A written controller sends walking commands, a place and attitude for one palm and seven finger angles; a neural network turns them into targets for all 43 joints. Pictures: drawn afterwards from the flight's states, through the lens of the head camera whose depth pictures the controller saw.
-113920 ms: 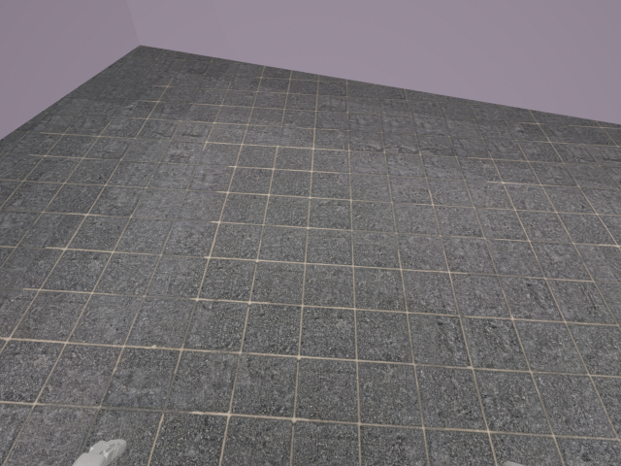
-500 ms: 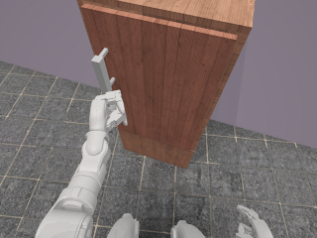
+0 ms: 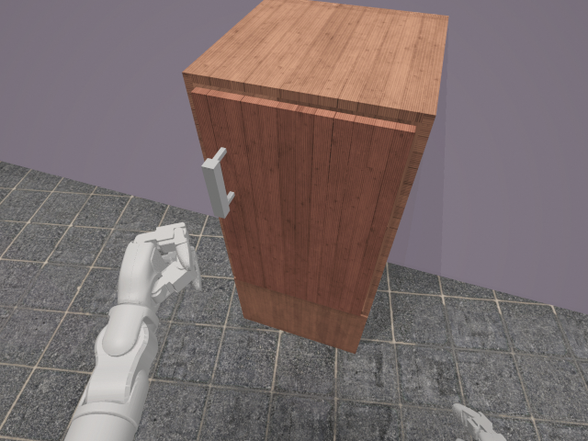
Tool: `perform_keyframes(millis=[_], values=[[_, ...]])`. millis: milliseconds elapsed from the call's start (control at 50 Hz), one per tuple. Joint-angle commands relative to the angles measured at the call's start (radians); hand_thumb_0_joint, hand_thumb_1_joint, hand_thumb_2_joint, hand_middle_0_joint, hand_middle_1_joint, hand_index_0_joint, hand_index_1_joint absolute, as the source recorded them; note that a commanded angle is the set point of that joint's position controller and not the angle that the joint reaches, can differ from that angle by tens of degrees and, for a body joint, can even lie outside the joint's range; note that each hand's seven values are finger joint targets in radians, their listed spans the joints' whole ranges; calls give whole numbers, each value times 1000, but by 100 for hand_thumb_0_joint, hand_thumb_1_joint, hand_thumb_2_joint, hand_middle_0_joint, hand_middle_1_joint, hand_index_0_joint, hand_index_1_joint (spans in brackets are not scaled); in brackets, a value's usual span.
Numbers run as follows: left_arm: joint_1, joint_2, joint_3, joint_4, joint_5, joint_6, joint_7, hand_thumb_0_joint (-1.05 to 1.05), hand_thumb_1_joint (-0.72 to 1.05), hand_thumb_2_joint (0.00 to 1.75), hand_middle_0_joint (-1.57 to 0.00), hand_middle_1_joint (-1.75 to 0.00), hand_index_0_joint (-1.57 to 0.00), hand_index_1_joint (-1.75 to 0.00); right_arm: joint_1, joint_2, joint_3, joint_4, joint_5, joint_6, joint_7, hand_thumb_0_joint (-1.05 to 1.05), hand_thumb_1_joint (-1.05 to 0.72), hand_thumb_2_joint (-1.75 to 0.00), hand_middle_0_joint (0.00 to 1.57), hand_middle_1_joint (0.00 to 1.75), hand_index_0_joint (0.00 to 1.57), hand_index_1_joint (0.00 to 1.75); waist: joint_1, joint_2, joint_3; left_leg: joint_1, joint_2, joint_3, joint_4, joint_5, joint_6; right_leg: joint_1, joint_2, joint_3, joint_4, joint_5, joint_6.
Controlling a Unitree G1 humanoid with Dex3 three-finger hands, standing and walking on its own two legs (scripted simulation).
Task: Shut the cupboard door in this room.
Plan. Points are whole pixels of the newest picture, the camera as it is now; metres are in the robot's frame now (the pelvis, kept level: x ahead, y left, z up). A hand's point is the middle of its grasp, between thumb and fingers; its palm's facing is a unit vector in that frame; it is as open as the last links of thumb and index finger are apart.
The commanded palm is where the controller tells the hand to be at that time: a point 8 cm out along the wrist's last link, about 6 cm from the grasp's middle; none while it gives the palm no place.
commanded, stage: draw the hand back to the body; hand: left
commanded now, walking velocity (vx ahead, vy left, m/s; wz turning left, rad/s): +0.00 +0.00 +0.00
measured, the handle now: (221, 182) +0.57 +0.16 +0.00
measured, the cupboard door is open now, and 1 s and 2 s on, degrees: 0 0 0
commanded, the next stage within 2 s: step back with the hand held close in 1.08 s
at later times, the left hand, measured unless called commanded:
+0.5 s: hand (51, 287) +0.25 +0.26 +0.16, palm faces +0.32 -0.90 -0.30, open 4.5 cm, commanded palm +0.20 +0.30 +0.18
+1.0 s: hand out of the picture +0.20 +0.27 +0.19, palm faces +0.45 -0.81 -0.36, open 7.3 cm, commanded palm +0.15 +0.31 +0.21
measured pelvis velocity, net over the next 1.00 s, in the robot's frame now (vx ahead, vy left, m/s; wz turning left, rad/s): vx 0.02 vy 0.01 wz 0.03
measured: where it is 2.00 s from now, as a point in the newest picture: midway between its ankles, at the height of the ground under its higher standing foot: outside the picture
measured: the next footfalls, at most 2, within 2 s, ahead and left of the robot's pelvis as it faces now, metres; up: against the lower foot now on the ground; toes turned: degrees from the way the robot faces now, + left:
none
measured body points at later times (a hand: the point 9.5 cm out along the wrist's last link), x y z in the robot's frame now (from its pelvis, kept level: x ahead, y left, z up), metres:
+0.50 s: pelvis +0.03 +0.03 +0.04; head +0.01 +0.01 +0.49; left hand +0.22 +0.30 +0.18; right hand +0.23 -0.16 -0.04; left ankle +0.04 +0.10 -0.70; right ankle +0.00 -0.08 -0.70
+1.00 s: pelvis +0.02 +0.01 +0.04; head -0.01 -0.02 +0.49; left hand +0.17 +0.31 +0.21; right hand +0.21 -0.21 -0.05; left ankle +0.04 +0.10 -0.70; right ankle +0.00 -0.08 -0.70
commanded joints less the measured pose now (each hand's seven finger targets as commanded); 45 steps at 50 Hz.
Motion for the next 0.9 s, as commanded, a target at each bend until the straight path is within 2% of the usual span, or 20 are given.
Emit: perform_keyframes(millis=[0, 20, 40, 80, 140, 240, 360, 420, 460, 480, 540, 560, 600, 620, 660, 720, 780, 820, 860, 880], values=[[-199, 249, 52, -378, 84, 2, 67, 0, 90, 90, -113, -132, -113, -132, -163, -71, -32, -183, 2, -44, -35, 0, -90, -90, 20, 30, 20, 30, 45, -27, -217, 237, -13, -64, -188, 83, 10, 126, -71, 141, -253, 142, 46], [-171, 220, 46, -434, 90, 36, 99, 0, 90, 90, -111, -129, -111, -129, -171, -65, -28, -196, 2, -35, -48, 0, -90, -90, 20, 30, 20, 30, 33, -21, -181, 262, -10, -58, -207, 88, 13, 135, -74, 132, -285, 128, 49], [-128, 202, 34, -472, 93, 59, 113, 0, 90, 90, -108, -126, -108, -126, -173, -66, -24, -203, 1, -38, -54, 0, -90, -90, 20, 30, 20, 30, 33, -10, -162, 281, -8, -66, -224, 93, 13, 135, -69, 110, -287, 131, 45], [-73, 205, 35, -481, 105, 102, 135, 0, 90, 90, -102, -120, -102, -120, -182, -66, -17, -188, 0, -34, -64, 0, -90, -90, 20, 30, 20, 30, 31, 11, -106, 325, -1, -70, -265, 99, 14, 149, -62, 95, -317, 155, 41], [-8, 202, 44, -528, 117, 146, 156, 0, 90, 90, -94, -111, -94, -111, -193, -62, -7, -186, -5, -33, -72, 0, -90, -90, 20, 30, 20, 30, 32, -14, -63, 388, 9, -88, -323, 129, 10, 189, -52, 66, -348, 195, 34], [78, 205, 65, -637, 124, 197, 166, 0, 90, 90, -81, -96, -81, -96, -208, -61, 4, -183, -15, -42, -71, 0, -90, -90, 20, 30, 20, 30, 42, 19, -46, 491, 19, -101, -395, 213, 2, 269, -48, 49, -394, 277, 30], [187, 267, 157, -779, 130, 230, 177, 0, 90, 90, -64, -78, -64, -78, -216, -66, 8, -170, -32, -64, -59, 0, -90, -90, 20, 30, 20, 30, 62, 47, -45, 549, 31, -120, -441, 343, -12, 345, -44, 41, -437, 351, 27], [246, 275, 193, -840, 131, 237, 184, 0, 90, 90, -56, -69, -56, -69, -215, -58, 10, -166, -37, -75, -50, 0, -90, -90, 20, 30, 20, 30, 68, 70, -49, 565, 35, -126, -447, 407, -24, 374, -47, 34, -438, 371, 25], [291, 301, 234, -870, 133, 242, 186, 0, 90, 90, -50, -63, -50, -63, -216, -67, 5, -159, -40, -85, -44, 0, -90, -90, 20, 30, 20, 30, 75, 62, -43, 566, 39, -134, -452, 442, -29, 385, -41, 34, -451, 384, 27], [313, 284, 229, -882, 131, 244, 186, 0, 90, 90, -47, -60, -47, -60, -214, -61, 6, -160, -39, -84, -41, 0, -90, -90, 20, 30, 20, 30, 73, 79, -37, 568, 39, -132, -453, 456, -33, 391, -46, 33, -446, 384, 27], [372, 304, 279, -909, 128, 243, 187, 0, 90, 90, -39, -51, -39, -51, -216, -63, -2, -156, -40, -88, -34, 0, -90, -90, 20, 30, 20, 30, 77, 41, -22, 555, 43, -134, -460, 429, -36, 392, -44, 27, -453, 368, 29], [404, 331, 316, -906, 126, 245, 188, 0, 90, 90, -36, -48, -36, -48, -219, -69, -5, -153, -41, -94, -34, 0, -90, -90, 20, 30, 20, 30, 86, 56, -16, 549, 40, -131, -462, 436, -34, 400, -41, 31, -462, 378, 29], [427, 339, 341, -935, 124, 236, 188, 0, 90, 90, -31, -42, -31, -42, -217, -64, -8, -152, -37, -95, -30, 0, -90, -90, 20, 30, 20, 30, 87, 63, -23, 547, 41, -128, -459, 442, -39, 409, -45, 29, -453, 376, 28], [441, 346, 358, -935, 122, 234, 190, 0, 90, 90, -28, -39, -28, -39, -218, -63, -8, -150, -38, -97, -30, 0, -90, -90, 20, 30, 20, 30, 88, 46, -9, 535, 38, -128, -463, 419, -38, 406, -44, 26, -456, 366, 29], [469, 392, 421, -948, 118, 227, 194, 0, 90, 90, -23, -33, -23, -33, -225, -69, -14, -150, -35, -104, -34, 0, -90, -90, 20, 30, 20, 30, 98, 34, -3, 519, 34, -124, -468, 381, -31, 412, -38, 28, -467, 358, 28], [466, 322, 366, -898, 118, 227, 189, 0, 90, 90, -20, -30, -20, -30, -227, -68, -14, -143, -34, -106, -36, 0, -90, -90, 20, 30, 20, 30, 83, 27, 62, 497, 28, -112, -478, 284, -21, 372, -45, 31, -476, 302, 32], [428, 295, 326, -861, 122, 227, 191, 0, 90, 90, -20, -30, -20, -30, -225, -78, -20, -133, -32, -113, -42, 0, -90, -90, 20, 30, 20, 30, 69, 7, 110, 483, 22, -108, -491, 184, -8, 338, -49, 40, -496, 236, 37], [400, 301, 323, -872, 126, 220, 195, 0, 90, 90, -20, -30, -20, -30, -226, -79, -21, -133, -32, -118, -47, 0, -90, -90, 20, 30, 20, 30, 69, -6, 97, 485, 17, -112, -494, 146, -2, 338, -50, 43, -498, 207, 39], [392, 350, 360, -902, 128, 210, 203, 0, 90, 90, -20, -30, -20, -30, -232, -81, -24, -127, -35, -130, -54, 0, -90, -90, 20, 30, 20, 30, 82, 8, 54, 498, 8, -97, -483, 158, 5, 362, -53, 54, -511, 205, 39], [381, 348, 356, -935, 128, 202, 204, 0, 90, 90, -20, -30, -20, -30, -235, -75, -22, -132, -35, -136, -55, 0, -90, -90, 20, 30, 20, 30, 84, 39, 25, 504, 5, -95, -477, 170, 6, 378, -59, 55, -499, 211, 37]])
